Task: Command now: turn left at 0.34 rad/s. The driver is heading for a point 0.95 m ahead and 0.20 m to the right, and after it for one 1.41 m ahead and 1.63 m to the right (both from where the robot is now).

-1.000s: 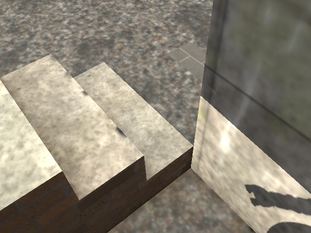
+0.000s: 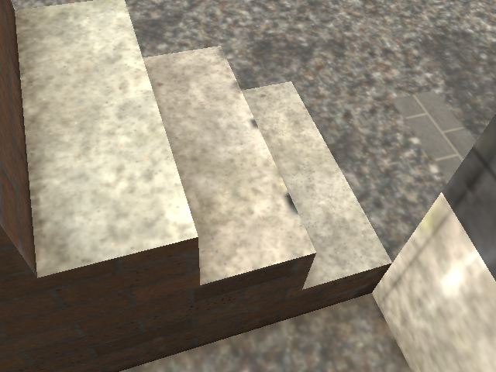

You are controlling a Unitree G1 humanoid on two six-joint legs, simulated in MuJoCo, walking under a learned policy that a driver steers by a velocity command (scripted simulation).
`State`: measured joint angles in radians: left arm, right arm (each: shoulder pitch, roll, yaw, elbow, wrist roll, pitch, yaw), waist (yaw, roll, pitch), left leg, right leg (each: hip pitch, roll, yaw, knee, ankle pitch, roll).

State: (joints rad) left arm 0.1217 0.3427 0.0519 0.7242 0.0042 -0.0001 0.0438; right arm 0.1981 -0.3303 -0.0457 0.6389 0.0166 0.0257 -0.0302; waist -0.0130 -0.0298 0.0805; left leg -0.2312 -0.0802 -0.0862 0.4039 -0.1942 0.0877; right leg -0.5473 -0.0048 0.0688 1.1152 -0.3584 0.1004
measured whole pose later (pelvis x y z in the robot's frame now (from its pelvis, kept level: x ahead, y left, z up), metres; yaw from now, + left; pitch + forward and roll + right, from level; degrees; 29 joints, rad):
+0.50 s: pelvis +0.05 -0.03 +0.00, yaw +4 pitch +0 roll -1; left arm 0.09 0.31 0.00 0.85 0.01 -0.07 -0.02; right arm 0.22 -0.31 0.02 0.76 -0.02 0.00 -0.03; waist -0.03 0.01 0.03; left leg -0.09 -0.08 -0.15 0.35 -0.24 0.04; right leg -0.13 -0.01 0.02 0.32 -0.19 0.02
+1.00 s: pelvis +0.06 -0.04 +0.00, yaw +3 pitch -1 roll -1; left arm 0.10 0.33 -0.01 1.04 0.01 -0.05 -0.01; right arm 0.29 -0.32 0.02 0.87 -0.02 -0.01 -0.04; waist -0.03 0.01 0.00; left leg -0.06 -0.06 -0.14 0.33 -0.25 0.03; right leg -0.12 0.01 0.03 0.32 -0.19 0.00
